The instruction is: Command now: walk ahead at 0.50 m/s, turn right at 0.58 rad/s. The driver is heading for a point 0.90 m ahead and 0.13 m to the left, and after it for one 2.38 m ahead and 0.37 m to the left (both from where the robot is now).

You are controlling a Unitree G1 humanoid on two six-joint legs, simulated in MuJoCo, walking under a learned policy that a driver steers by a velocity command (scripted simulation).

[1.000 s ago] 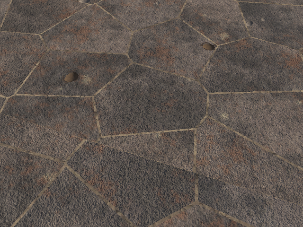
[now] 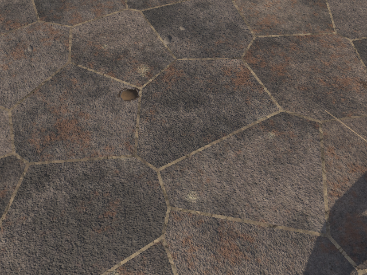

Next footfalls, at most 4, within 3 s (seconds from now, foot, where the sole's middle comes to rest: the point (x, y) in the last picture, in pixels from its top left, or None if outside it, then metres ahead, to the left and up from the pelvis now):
0.52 left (144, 270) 0.48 0.19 -0.87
1.00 right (202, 196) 0.78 -0.04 -0.87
1.54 left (144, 144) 1.06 0.21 -0.87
2.04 right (167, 92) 1.40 0.11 -0.87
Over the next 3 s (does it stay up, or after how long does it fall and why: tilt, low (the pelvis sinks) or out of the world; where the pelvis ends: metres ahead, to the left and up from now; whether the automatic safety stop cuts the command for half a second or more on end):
stays up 1.68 0.36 -0.10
